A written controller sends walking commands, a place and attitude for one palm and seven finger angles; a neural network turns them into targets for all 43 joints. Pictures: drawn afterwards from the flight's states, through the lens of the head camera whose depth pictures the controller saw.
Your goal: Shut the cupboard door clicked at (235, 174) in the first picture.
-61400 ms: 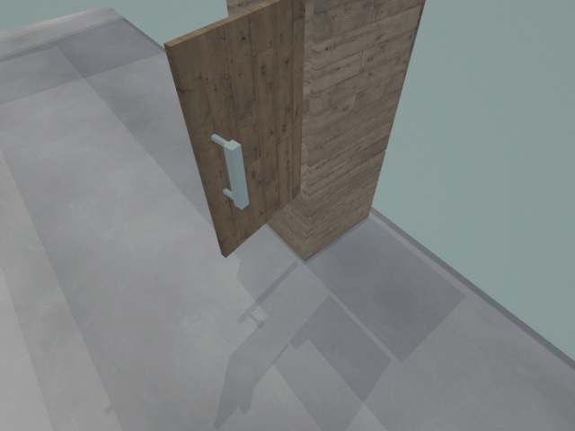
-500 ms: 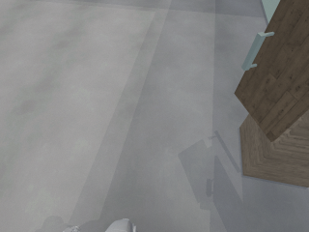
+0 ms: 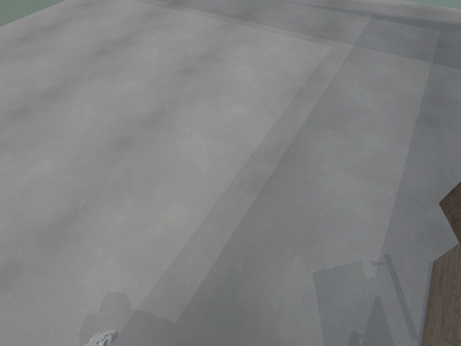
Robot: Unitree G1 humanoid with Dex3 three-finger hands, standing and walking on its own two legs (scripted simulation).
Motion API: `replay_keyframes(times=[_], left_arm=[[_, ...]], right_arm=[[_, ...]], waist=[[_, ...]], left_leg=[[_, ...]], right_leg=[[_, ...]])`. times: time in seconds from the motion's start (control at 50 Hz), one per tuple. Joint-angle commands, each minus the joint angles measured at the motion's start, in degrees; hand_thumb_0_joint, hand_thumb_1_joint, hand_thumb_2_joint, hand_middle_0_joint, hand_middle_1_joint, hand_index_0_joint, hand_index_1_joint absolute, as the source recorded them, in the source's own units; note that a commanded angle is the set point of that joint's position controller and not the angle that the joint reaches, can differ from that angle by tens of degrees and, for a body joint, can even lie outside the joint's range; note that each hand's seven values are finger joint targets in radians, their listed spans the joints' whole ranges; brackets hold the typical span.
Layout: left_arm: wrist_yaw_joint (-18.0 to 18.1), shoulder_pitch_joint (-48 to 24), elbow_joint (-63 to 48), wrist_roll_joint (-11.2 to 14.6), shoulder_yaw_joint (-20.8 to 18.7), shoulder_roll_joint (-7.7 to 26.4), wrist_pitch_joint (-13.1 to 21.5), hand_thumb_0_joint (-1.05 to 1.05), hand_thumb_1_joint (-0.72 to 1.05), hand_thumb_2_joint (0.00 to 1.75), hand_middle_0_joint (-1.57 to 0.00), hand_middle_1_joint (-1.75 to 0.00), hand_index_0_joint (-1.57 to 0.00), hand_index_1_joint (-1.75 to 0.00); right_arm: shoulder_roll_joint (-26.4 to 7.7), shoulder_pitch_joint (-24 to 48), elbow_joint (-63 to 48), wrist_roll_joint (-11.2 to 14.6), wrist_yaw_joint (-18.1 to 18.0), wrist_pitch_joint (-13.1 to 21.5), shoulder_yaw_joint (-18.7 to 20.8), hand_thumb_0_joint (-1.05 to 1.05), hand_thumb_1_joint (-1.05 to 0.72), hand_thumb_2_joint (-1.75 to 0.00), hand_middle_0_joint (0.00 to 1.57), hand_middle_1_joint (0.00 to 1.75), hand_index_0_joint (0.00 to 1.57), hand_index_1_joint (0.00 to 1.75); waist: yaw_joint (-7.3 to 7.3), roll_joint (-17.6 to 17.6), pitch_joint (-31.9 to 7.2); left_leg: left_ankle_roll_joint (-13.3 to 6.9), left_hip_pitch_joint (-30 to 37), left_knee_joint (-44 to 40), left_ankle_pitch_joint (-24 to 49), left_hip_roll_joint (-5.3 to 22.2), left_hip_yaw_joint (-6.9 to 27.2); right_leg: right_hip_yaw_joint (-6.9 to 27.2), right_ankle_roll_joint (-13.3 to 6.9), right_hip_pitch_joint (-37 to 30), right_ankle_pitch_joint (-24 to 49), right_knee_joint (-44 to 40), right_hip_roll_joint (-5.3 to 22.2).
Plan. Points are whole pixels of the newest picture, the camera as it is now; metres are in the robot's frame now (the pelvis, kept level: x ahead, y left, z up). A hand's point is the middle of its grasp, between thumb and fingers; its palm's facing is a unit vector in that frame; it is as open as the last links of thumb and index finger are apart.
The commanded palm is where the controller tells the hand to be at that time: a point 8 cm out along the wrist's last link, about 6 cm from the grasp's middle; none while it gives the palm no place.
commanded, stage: walk to a spot facing it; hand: left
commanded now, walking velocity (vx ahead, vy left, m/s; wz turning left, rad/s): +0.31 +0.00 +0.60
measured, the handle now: out of the picture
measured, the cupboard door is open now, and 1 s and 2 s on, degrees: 29 29 29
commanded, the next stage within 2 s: turn to face it in 0.80 s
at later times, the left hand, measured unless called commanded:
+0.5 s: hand out of the picture +0.07 +0.26 -0.18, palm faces +0.34 -0.92 -0.20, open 7.4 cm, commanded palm none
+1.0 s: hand (121, 225) +0.40 +0.30 -0.15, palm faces +0.36 -0.91 -0.19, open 7.4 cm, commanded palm none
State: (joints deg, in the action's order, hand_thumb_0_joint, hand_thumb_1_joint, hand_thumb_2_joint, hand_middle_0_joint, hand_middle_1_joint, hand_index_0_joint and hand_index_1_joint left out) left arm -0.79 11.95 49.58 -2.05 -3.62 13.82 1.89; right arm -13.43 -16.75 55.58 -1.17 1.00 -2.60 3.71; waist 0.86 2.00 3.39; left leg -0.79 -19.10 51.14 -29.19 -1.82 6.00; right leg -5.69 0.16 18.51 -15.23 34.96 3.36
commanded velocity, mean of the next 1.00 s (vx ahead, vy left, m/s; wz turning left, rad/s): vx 0.28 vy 0.00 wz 0.25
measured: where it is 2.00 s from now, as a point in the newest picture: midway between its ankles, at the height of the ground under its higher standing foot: (207, 276)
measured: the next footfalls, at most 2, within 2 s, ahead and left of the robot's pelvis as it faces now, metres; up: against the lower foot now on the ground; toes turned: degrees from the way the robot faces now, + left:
left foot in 0.38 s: +0.23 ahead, +0.17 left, +0.00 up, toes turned +22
right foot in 0.90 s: +0.48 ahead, +0.03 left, +0.00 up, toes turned +17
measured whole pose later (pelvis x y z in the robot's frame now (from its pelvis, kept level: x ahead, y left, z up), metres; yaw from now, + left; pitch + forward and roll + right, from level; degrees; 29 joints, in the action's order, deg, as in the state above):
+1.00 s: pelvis +0.36 +0.10 +0.01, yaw +23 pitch -1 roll +0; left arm 0.2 7.8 53.5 -1.7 -2.3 8.2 4.1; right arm -8.8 -22.9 63.8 -0.5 -0.6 0.8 3.0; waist 2.7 1.1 5.3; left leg -1.7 -18.0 61.1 -27.0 -1.2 -0.5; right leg -6.1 -1.4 17.3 -12.3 30.5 2.1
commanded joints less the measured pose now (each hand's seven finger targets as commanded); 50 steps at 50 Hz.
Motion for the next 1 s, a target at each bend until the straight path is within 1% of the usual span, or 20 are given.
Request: replay_keyframes(times=[0.0,0.02,0.06,0.24,0.28,0.32,0.34,0.36,0.38,0.44,0.48,0.66,0.78,0.82,0.84,0.86,0.88,0.92,0.96,0.98], left_arm=[[1.80,3.44,-1.21,0.15,-2.16,8.07,1.05,0.00,0.90,0.90,-0.20,-0.30,-0.20,-0.30],[1.70,2.41,-1.19,0.28,-1.70,6.61,1.59,0.00,0.90,0.90,-0.20,-0.30,-0.20,-0.30],[1.75,4.80,0.22,0.38,-1.53,5.44,2.34,0.00,0.90,0.90,-0.20,-0.30,-0.20,-0.30],[1.87,12.70,4.97,0.21,-1.97,6.96,2.64,0.00,0.90,0.90,-0.20,-0.30,-0.20,-0.30],[1.75,11.56,4.80,0.11,-2.34,8.13,2.44,0.00,0.90,0.90,-0.20,-0.30,-0.20,-0.30],[1.46,9.76,4.33,0.72,-2.68,9.65,2.10,0.00,0.90,0.90,-0.20,-0.30,-0.20,-0.30],[0.82,9.64,3.33,0.93,-2.72,7.85,1.89,0.00,0.90,0.90,-0.20,-0.30,-0.20,-0.30],[-0.01,7.44,-0.25,1.35,-1.80,4.51,1.49,0.00,0.90,0.90,-0.20,-0.30,-0.20,-0.30],[0.45,0.50,-3.62,0.97,-1.17,5.55,1.12,0.00,0.90,0.90,-0.20,-0.30,-0.20,-0.30],[0.26,2.69,0.51,0.21,-1.72,3.23,0.62,0.00,0.90,0.90,-0.20,-0.30,-0.20,-0.30],[-0.18,7.34,2.91,-0.24,-1.50,2.04,-0.13,0.00,0.90,0.90,-0.20,-0.30,-0.20,-0.30],[-0.71,-3.02,-0.19,0.24,-0.77,1.11,-0.61,0.00,0.90,0.90,-0.20,-0.30,-0.20,-0.30],[-0.46,-8.16,-1.51,0.48,-0.25,0.97,0.45,0.00,0.90,0.90,-0.20,-0.30,-0.20,-0.30],[-0.32,-3.98,-0.14,0.55,-0.54,1.30,0.74,0.00,0.90,0.90,-0.20,-0.30,-0.20,-0.30],[-0.10,2.03,1.67,0.55,-1.05,2.61,1.16,0.00,0.90,0.90,-0.20,-0.30,-0.20,-0.30],[0.47,10.37,3.95,0.20,-2.19,6.54,1.79,0.00,0.90,0.90,-0.20,-0.30,-0.20,-0.30],[1.21,17.59,6.16,-0.09,-3.19,11.14,1.88,0.00,0.90,0.90,-0.20,-0.30,-0.20,-0.30],[1.70,12.44,6.03,0.69,-2.16,7.80,1.97,0.00,0.90,0.90,-0.20,-0.30,-0.20,-0.30],[2.13,5.68,5.20,0.94,-0.66,2.43,1.81,0.00,0.90,0.90,-0.20,-0.30,-0.20,-0.30],[2.28,3.89,5.12,0.89,-0.37,1.16,1.71,0.00,0.90,0.90,-0.20,-0.30,-0.20,-0.30]], right_arm=[[-5.20,6.98,-7.02,-0.97,1.00,2.35,1.89,0.00,-0.90,-0.90,0.20,0.30,0.20,0.30],[-3.81,5.87,-6.01,-0.90,1.51,2.06,1.61,0.00,-0.90,-0.90,0.20,0.30,0.20,0.30],[-2.41,5.36,-5.40,-0.48,1.86,1.82,1.26,0.00,-0.90,-0.90,0.20,0.30,0.20,0.30],[-0.33,16.11,-9.17,-0.35,3.15,2.89,-0.19,0.00,-0.90,-0.90,0.20,0.30,0.20,0.30],[-1.58,13.55,-8.97,-0.31,2.96,3.46,0.17,0.00,-0.90,-0.90,0.20,0.30,0.20,0.30],[-4.65,2.71,-6.28,-0.80,2.21,3.90,1.12,0.00,-0.90,-0.90,0.20,0.30,0.20,0.30],[-10.61,-6.32,-4.30,-1.04,1.35,4.09,2.67,0.00,-0.90,-0.90,0.20,0.30,0.20,0.30],[-18.03,-12.33,-3.15,-1.07,0.40,4.31,4.49,0.00,-0.90,-0.90,0.20,0.30,0.20,0.30],[-18.54,-13.37,-2.39,-0.15,-0.51,3.87,4.15,0.00,-0.90,-0.90,0.20,0.30,0.20,0.30],[-9.95,0.03,-5.96,-0.32,-1.58,4.82,1.49,0.00,-0.90,-0.90,0.20,0.30,0.20,0.30],[-7.42,2.71,-5.79,-0.39,-1.78,5.61,0.50,0.00,-0.90,-0.90,0.20,0.30,0.20,0.30],[-4.49,-4.14,-0.45,0.19,-1.81,6.56,0.23,0.00,-0.90,-0.90,0.20,0.30,0.20,0.30],[-3.44,-8.52,3.19,-0.12,-2.26,6.62,0.22,0.00,-0.90,-0.90,0.20,0.30,0.20,0.30],[-3.50,-7.87,3.77,-0.07,-2.43,6.27,0.15,0.00,-0.90,-0.90,0.20,0.30,0.20,0.30],[-3.38,-7.16,3.86,0.29,-2.36,6.26,0.08,0.00,-0.90,-0.90,0.20,0.30,0.20,0.30],[-2.10,-6.63,3.30,0.95,-1.97,6.59,0.10,0.00,-0.90,-0.90,0.20,0.30,0.20,0.30],[0.55,-9.20,1.96,1.30,-1.77,6.88,-0.16,0.00,-0.90,-0.90,0.20,0.30,0.20,0.30],[-0.09,-7.73,2.69,0.53,-2.12,6.15,0.23,0.00,-0.90,-0.90,0.20,0.30,0.20,0.30],[1.97,-4.98,2.97,0.25,-1.99,5.27,-0.30,0.00,-0.90,-0.90,0.20,0.30,0.20,0.30],[3.23,-5.85,3.37,0.10,-1.86,4.71,-0.62,0.00,-0.90,-0.90,0.20,0.30,0.20,0.30]], waist=[[-0.74,-11.50,3.89],[0.43,-10.09,3.03],[0.06,-11.49,1.31],[-3.40,-10.50,1.77],[-1.72,-10.37,0.02],[4.16,-6.81,-6.15],[8.62,3.71,-12.73],[10.21,17.69,-15.05],[10.50,6.96,-12.60],[3.54,7.15,-3.74],[0.17,5.52,-3.95],[0.59,0.60,1.56],[1.79,2.38,2.49],[-0.36,1.81,1.11],[-3.36,-0.10,-1.44],[-6.74,-6.35,-6.53],[-7.42,-18.61,-11.97],[-4.91,-13.65,-9.28],[-1.59,-5.58,-4.09],[-0.16,-6.07,-2.93]], left_leg=[[0.43,-22.83,23.93,8.66,6.27,-1.09],[1.07,-20.17,22.09,12.69,6.58,-2.56],[1.83,-19.61,17.57,14.84,6.58,-5.26],[-0.41,-16.46,-8.61,14.18,6.10,-12.36],[-2.08,-9.16,-12.18,11.06,4.59,-13.47],[-3.38,10.90,-18.46,14.55,0.26,-16.23],[-6.29,26.71,-22.22,11.60,6.89,-4.96],[-12.94,35.34,-30.40,14.28,23.84,23.59],[-15.24,31.77,-34.23,12.31,27.68,28.08],[-10.07,10.76,-37.62,4.32,19.96,13.92],[-9.46,7.41,-38.14,8.90,16.44,8.27],[-11.38,9.98,-43.39,15.27,14.24,4.07],[-10.98,14.98,-37.04,31.43,14.72,3.14],[-9.11,12.01,-31.76,34.51,12.75,2.10],[-7.44,8.56,-25.07,35.37,10.37,0.96],[-5.14,-1.55,-11.57,29.81,6.11,-2.19],[-2.01,-12.28,5.60,1.07,-2.75,-8.62],[-1.23,-15.06,20.76,-2.11,1.76,-3.72],[0.11,-12.25,16.84,5.04,5.69,-3.94],[0.70,-9.31,12.39,6.30,6.40,-5.26]], right_leg=[[23.48,-5.99,-5.39,-27.53,-28.76,21.83],[13.27,-4.47,-5.01,-15.91,-27.06,18.17],[4.15,-4.38,-9.69,-0.42,-25.06,15.81],[-6.03,-4.57,-21.22,22.19,-19.35,18.53],[-7.01,-4.43,-20.19,26.72,-14.27,19.54],[-12.15,-2.31,-12.52,29.18,1.71,16.58],[-12.24,0.05,-0.81,14.99,18.23,12.78],[-8.03,3.04,19.11,-19.19,36.47,3.15],[1.29,1.91,24.30,-18.15,41.21,3.96],[5.36,1.32,19.03,-6.97,37.48,7.28],[4.70,1.74,14.57,-3.27,32.62,6.47],[4.44,2.50,15.96,8.14,13.74,4.65],[2.65,0.82,9.80,5.26,1.17,1.41],[0.80,0.04,-0.20,6.71,-3.85,-0.84],[1.27,-0.47,-9.96,8.81,-7.77,-1.09],[10.31,-3.21,-25.40,10.78,-9.51,6.70],[26.96,-9.24,-35.55,20.82,-14.56,22.04],[28.97,-13.74,-25.21,25.05,-17.43,23.13],[16.81,-12.15,-14.01,29.42,-17.84,17.21],[12.54,-11.03,-10.09,31.56,-18.12,14.71]])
